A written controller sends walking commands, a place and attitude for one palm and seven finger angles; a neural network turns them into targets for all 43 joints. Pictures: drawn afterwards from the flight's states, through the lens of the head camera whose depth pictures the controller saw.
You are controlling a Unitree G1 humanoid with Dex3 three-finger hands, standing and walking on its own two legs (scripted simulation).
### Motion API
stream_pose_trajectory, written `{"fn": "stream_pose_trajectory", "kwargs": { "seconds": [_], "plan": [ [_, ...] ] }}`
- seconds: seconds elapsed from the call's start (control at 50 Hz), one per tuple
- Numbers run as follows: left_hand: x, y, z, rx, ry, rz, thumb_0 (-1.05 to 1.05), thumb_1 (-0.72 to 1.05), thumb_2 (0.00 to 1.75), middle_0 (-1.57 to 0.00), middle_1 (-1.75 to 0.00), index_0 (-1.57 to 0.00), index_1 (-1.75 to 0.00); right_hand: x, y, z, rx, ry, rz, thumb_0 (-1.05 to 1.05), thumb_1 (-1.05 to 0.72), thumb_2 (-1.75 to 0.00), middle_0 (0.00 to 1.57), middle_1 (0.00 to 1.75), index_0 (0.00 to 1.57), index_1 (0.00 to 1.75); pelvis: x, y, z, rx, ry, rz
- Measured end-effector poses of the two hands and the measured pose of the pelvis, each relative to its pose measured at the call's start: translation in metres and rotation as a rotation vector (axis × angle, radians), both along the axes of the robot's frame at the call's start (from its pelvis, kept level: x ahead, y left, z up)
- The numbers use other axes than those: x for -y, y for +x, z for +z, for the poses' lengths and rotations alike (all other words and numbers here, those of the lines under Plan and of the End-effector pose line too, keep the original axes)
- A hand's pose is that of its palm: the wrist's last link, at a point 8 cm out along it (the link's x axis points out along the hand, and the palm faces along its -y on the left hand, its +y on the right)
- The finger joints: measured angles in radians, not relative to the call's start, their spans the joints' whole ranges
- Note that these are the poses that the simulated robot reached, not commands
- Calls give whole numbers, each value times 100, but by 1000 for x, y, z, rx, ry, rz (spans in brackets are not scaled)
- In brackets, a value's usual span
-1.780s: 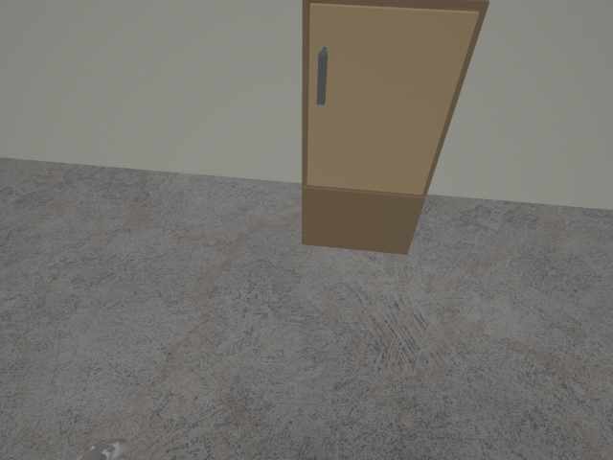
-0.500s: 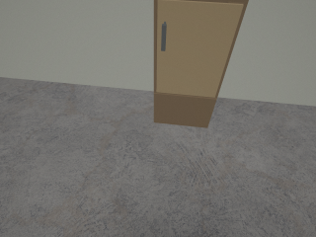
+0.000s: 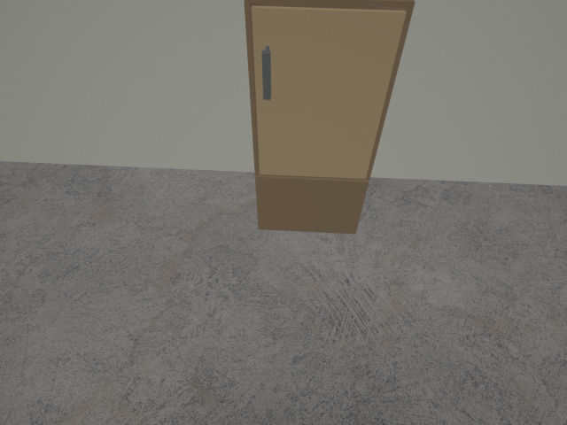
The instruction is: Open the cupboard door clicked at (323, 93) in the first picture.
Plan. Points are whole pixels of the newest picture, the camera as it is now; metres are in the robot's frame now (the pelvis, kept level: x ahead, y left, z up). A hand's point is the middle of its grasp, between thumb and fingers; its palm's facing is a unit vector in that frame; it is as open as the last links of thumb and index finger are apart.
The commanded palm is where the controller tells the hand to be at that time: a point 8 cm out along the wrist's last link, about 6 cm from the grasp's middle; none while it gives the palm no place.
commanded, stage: walk to a spot facing it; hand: left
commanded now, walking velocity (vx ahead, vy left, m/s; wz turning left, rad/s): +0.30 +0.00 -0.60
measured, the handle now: (267, 73) +1.06 +0.14 +0.02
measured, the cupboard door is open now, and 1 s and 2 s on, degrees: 0 0 0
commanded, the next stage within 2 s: turn to face it in 0.32 s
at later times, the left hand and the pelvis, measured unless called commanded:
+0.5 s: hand out of the picture +0.13 +0.16 -0.17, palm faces -0.13 -0.97 -0.18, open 7.4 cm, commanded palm none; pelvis +0.16 -0.01 +0.00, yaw -12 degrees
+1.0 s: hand (183, 321) +0.34 +0.23 -0.18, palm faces -0.10 -0.98 -0.16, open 7.4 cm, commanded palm none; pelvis +0.26 +0.06 +0.00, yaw -8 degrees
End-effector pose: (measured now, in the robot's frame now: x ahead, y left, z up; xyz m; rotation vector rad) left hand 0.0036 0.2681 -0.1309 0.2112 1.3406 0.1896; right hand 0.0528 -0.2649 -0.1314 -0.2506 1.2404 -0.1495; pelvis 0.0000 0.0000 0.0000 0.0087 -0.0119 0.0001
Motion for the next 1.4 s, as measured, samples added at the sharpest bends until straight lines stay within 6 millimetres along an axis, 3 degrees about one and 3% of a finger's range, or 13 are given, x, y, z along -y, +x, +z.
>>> {"fn": "stream_pose_trajectory", "kwargs": {
  "seconds": [0.06, 0.14, 0.22, 0.4, 0.52, 0.6, 0.66, 0.76, 0.86, 0.96, 1.08, 1.26, 1.4],
  "plan": [
    [16, 6, -4, -51, -22, -22, 0, 91, 90, -20, -30, -20, -30, 1, -14, -10, -25, 26, -71, 0, -90, -90, 21, 30, 21, 30, 7, 14, -4, 0, 9, -54],
    [39, 34, -11, -44, -32, -59, 1, 91, 90, -20, -30, -20, -30, 11, -32, -29, -96, 48, -139, 0, -90, -90, 21, 30, 21, 30, 22, 35, -15, 4, -2, -85],
    [57, 54, -9, 3, -34, -35, 0, 91, 90, -20, -30, -20, -30, 17, -21, -25, -156, 54, -147, 1, -90, -90, 20, 30, 20, 30, 32, 57, -11, 8, -9, -99],
    [72, 88, 4, -122, -77, -108, 0, 91, 90, -20, -30, -20, -30, 13, 102, 4, 97, 70, -206, 1, -91, -90, 20, 30, 20, 30, 26, 114, 7, -18, -7, -196],
    [52, 143, -8, -127, -73, -119, 0, 90, 90, -20, -30, -20, -30, -9, 183, 7, 172, 70, -186, 0, -91, -90, 20, 30, 20, 30, 8, 165, 0, -24, -30, -217],
    [30, 192, -34, -116, -75, -117, 0, 90, 90, -20, -30, -20, -30, -30, 223, -1, 191, 39, -172, 0, -91, -90, 20, 30, 20, 30, -9, 207, -17, -12, -51, -213],
    [17, 233, -41, -77, -75, -133, 0, 91, 90, -20, -30, -20, -30, -48, 225, 0, 158, 33, -186, 0, -91, -90, 20, 30, 20, 30, -19, 224, -17, 11, -41, -224],
    [9, 298, -28, 32, -100, -171, 0, 91, 90, -20, -30, -19, -30, -63, 206, 11, 86, -2, -249, -2, -94, -90, 21, 30, 21, 30, -38, 239, -3, 19, -50, -209],
    [3, 335, -20, 103, -117, -174, 0, 91, 90, -20, -30, -19, -30, -73, 185, 13, -11, -13, -263, -1, -94, -90, 21, 30, 21, 30, -52, 249, 3, 3, -48, -177],
    [-8, 340, -17, 94, -110, -150, 0, 91, 90, -20, -30, -19, -30, -88, 168, 11, -80, 6, -282, -1, -92, -90, 20, 30, 20, 30, -60, 255, 4, -7, -47, -145],
    [-24, 322, -14, 39, -78, -110, 0, 91, 90, -20, -30, -19, -30, -103, 161, 5, -123, 41, -287, 0, -91, -90, 20, 30, 20, 30, -64, 259, 5, -14, -43, -116],
    [-35, 281, -5, -26, -25, -39, 0, 91, 90, -20, -30, -19, -30, -105, 168, -5, -135, 76, -242, 0, -90, -90, 21, 30, 21, 30, -63, 256, 6, -17, -34, -72],
    [-20, 227, 0, -81, -18, 19, 0, 91, 90, -20, -30, -19, -30, -89, 186, -11, -92, 90, -208, 0, -90, -90, 20, 30, 21, 30, -52, 255, 7, -11, 4, -70]
  ]
}}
